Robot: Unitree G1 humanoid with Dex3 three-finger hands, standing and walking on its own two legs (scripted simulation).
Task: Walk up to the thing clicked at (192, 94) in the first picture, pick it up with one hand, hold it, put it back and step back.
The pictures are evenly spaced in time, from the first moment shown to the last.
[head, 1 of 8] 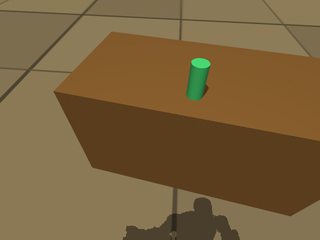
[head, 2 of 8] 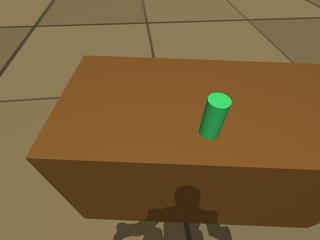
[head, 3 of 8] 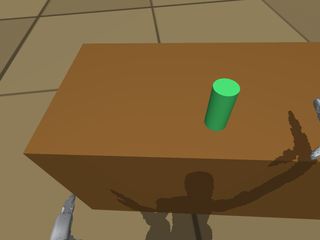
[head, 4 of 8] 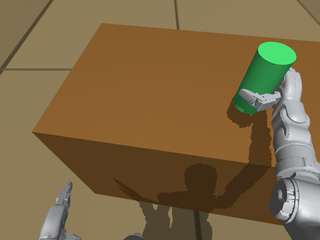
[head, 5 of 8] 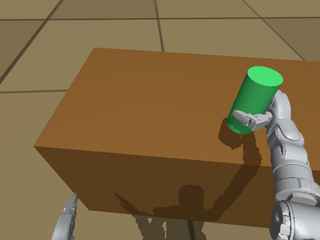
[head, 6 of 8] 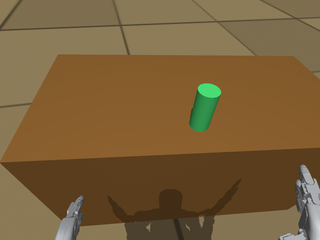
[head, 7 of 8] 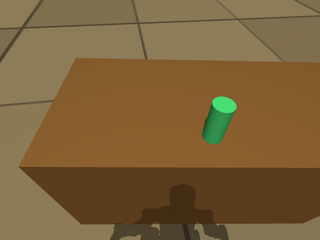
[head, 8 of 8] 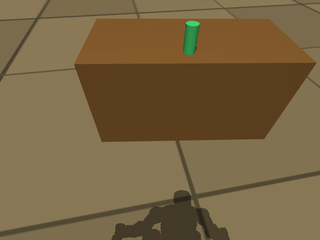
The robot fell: no
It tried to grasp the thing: yes
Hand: right
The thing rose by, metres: 0.23
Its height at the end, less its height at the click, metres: +0.00
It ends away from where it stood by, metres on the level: 0.02
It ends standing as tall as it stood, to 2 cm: yes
